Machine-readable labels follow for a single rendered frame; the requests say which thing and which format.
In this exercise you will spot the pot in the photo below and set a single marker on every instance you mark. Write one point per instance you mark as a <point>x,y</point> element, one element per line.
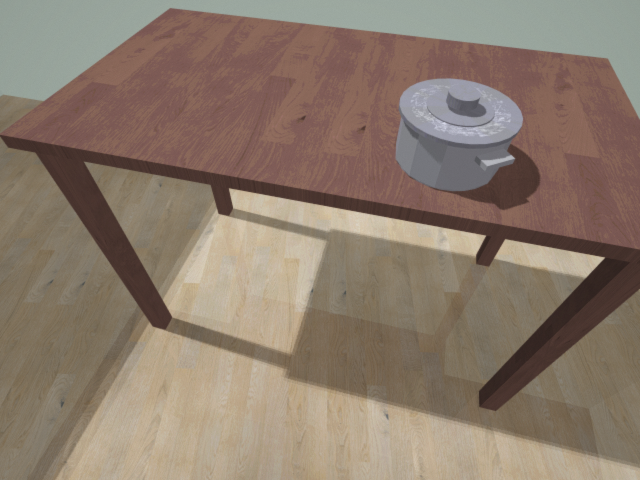
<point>445,167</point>

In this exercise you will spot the table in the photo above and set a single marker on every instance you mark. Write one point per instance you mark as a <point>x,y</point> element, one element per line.
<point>311,113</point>

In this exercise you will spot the knob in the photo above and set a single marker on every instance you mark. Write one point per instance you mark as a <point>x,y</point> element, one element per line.
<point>463,97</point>

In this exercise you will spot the lid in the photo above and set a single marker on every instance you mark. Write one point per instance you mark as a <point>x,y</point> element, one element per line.
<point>495,121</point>

